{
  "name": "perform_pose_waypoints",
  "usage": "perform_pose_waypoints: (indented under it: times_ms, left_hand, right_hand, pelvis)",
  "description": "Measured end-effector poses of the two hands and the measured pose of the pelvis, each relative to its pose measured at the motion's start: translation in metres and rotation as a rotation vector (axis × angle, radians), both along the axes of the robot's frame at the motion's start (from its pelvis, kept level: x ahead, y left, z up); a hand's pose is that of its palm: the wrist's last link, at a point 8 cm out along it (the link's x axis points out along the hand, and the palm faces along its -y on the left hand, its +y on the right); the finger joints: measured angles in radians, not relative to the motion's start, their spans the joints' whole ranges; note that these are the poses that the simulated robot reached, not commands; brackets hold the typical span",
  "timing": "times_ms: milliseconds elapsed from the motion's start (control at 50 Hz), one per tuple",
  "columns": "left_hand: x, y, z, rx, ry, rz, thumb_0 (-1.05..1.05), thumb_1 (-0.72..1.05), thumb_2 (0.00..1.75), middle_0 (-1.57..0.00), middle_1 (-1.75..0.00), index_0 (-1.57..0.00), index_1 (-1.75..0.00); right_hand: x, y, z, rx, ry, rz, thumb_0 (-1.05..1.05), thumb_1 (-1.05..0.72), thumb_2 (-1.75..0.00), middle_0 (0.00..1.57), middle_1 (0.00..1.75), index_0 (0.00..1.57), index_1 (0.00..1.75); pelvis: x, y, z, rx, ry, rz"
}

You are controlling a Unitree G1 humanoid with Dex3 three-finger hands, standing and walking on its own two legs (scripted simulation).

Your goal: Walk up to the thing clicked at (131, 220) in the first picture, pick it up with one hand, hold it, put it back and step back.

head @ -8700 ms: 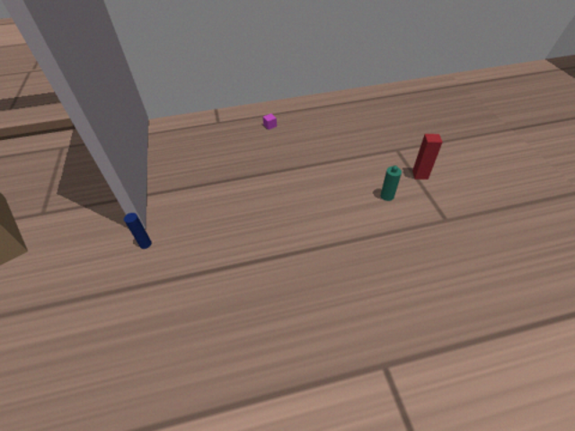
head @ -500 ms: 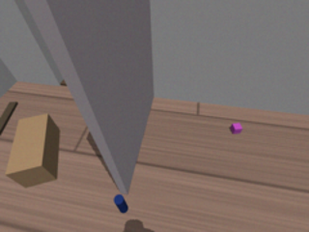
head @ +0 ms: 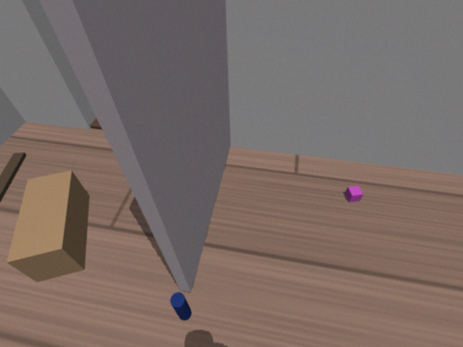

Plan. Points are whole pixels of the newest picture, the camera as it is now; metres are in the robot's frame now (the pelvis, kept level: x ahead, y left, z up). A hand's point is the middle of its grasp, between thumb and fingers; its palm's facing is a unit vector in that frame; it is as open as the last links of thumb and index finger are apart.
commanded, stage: stand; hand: left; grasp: from the side
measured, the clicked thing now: (181, 307) +0.38 +0.23 -0.69
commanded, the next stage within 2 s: go down in 0.82 s
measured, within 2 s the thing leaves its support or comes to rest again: neither
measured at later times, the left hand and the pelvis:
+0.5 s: hand out of the picture +0.06 +0.26 -0.16, palm faces -0.02 -0.94 -0.34, open 7.3 cm; pelvis +0.00 +0.00 +0.00, yaw +0 degrees
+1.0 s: hand out of the picture +0.09 +0.26 -0.16, palm faces +0.03 -0.94 -0.33, open 7.6 cm; pelvis +0.00 +0.00 +0.00, yaw +0 degrees
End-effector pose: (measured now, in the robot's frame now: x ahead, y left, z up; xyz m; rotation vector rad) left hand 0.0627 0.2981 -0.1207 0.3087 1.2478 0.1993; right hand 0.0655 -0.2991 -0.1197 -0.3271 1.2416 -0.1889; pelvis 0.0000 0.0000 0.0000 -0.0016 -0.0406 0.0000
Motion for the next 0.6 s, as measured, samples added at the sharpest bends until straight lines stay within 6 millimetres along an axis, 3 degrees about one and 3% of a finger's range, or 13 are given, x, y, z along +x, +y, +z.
perform_pose_waypoints:
  times_ms: [600]
  left_hand:
    - [-0.0072, 0.0060, 0.0000, 0.003, 0.012, 0.002, 0.00, 0.91, 0.90, -0.20, -0.30, -0.21, -0.30]
  right_hand:
    - [-0.0048, 0.0053, -0.0008, 0.002, 0.006, 0.001, 0.00, -0.90, -0.90, 0.20, 0.30, 0.21, 0.30]
  pelvis:
    - [-0.0018, 0.0045, -0.0001, 0.001, 0.000, 0.000]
